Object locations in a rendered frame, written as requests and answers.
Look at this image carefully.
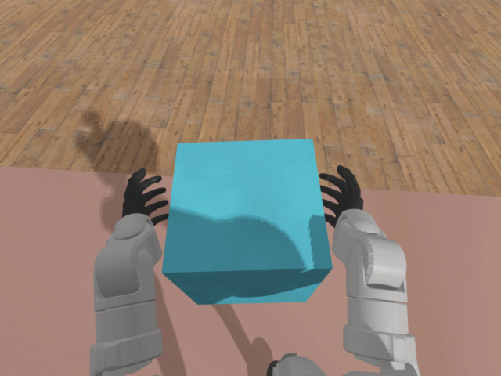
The left robot hand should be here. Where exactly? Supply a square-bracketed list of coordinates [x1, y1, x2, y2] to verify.
[122, 168, 169, 226]

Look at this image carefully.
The robot left forearm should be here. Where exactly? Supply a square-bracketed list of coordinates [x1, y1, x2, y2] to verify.
[89, 213, 163, 376]

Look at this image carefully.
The right robot thigh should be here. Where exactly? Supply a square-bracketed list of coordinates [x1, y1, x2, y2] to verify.
[272, 356, 327, 376]

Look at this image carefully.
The carton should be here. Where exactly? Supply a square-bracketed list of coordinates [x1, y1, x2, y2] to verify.
[162, 139, 333, 305]

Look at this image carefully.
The right robot hand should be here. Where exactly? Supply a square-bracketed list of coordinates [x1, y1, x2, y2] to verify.
[319, 165, 363, 229]

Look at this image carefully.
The robot right shin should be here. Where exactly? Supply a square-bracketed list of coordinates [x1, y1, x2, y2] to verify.
[278, 352, 298, 363]

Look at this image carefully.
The robot right forearm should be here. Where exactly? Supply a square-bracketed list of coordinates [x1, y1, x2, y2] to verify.
[332, 209, 420, 376]

